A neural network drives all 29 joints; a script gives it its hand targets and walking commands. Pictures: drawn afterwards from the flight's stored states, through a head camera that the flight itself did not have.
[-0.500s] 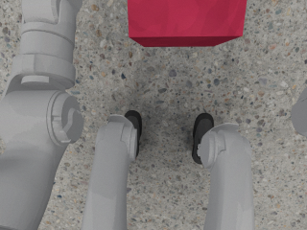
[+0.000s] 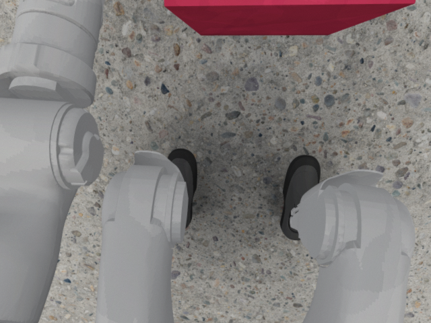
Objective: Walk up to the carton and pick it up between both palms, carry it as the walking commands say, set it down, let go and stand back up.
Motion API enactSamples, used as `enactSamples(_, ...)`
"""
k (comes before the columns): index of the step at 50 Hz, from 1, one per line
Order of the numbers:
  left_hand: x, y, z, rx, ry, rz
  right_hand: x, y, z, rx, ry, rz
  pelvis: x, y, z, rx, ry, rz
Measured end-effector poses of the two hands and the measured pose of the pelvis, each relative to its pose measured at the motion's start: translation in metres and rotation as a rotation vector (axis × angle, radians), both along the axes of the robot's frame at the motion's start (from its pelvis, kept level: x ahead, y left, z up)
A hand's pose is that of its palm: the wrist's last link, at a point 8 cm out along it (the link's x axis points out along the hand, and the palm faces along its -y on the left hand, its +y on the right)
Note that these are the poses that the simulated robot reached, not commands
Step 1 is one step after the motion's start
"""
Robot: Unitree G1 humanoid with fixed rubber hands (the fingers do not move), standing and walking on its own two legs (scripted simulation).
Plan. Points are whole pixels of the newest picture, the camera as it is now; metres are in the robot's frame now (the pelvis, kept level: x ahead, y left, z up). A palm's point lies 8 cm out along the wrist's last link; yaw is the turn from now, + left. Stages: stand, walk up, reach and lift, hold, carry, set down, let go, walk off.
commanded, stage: reach and lift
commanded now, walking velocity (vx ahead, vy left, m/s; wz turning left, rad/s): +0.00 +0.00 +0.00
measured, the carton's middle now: out of the picture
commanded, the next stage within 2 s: none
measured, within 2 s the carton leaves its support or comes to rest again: leaves its support in 1.82 s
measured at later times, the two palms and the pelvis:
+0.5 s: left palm out of the picture +0.58 +0.18 -0.19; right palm out of the picture +0.61 -0.21 -0.18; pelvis +0.01 +0.00 -0.01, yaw +0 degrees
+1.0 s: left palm out of the picture +0.58 +0.14 -0.19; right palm out of the picture +0.61 -0.19 -0.18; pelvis +0.01 -0.01 -0.01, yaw +0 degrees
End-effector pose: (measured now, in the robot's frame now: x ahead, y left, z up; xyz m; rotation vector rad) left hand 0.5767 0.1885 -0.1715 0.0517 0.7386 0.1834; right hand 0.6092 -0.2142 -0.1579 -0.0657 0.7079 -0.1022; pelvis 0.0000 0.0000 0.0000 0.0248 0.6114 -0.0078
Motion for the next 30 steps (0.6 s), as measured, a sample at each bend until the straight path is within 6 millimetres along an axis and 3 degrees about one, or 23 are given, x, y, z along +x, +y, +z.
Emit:
enactSamples(7, 0.003, -0.004, -0.025, 0.0, 0.003, -0.014, -0.002, -0.002, -0.029, -0.018, 0.012, 0.001, 0.007, -0.001, -0.016, 0.003, 0.012, -0.001)
enactSamples(14, 0.011, -0.009, -0.018, 0.004, -0.031, -0.02, 0.004, -0.004, -0.025, -0.04, -0.019, 0.015, 0.011, -0.003, -0.018, 0.005, 0.003, -0.002)
enactSamples(23, 0.003, -0.009, -0.019, -0.003, -0.015, -0.02, 0.004, 0.006, -0.018, -0.032, -0.021, 0.033, 0.01, -0.004, -0.012, 0.006, 0.002, -0.003)
enactSamples(30, 0.006, -0.025, -0.016, -0.039, -0.036, -0.044, 0.0, 0.02, -0.021, -0.019, 0.001, 0.059, 0.005, -0.004, -0.009, 0.007, 0.008, 0.002)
